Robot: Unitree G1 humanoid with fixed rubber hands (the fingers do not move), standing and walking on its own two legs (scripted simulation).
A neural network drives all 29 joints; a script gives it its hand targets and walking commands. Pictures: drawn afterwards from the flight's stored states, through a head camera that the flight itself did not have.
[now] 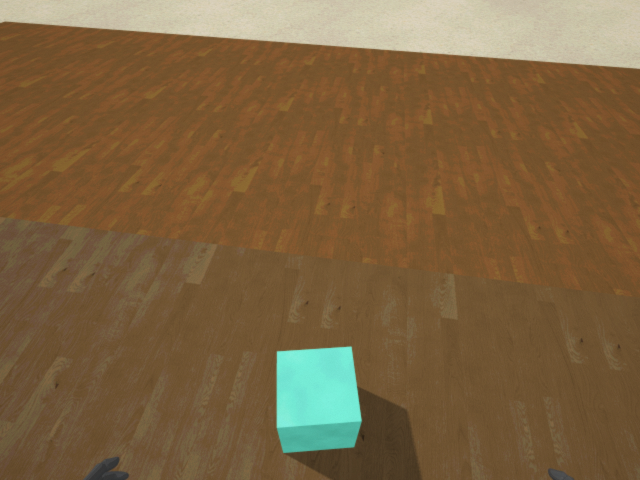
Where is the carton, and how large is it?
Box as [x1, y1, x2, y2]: [277, 347, 361, 452]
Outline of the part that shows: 351,347 277,351 277,430 283,452 351,447 354,445 361,420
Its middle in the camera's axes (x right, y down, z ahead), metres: -0.01 +0.45 +1.11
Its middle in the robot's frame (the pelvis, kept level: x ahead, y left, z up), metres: +0.44 +0.03 -0.66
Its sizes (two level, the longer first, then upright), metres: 0.210 0.200 0.250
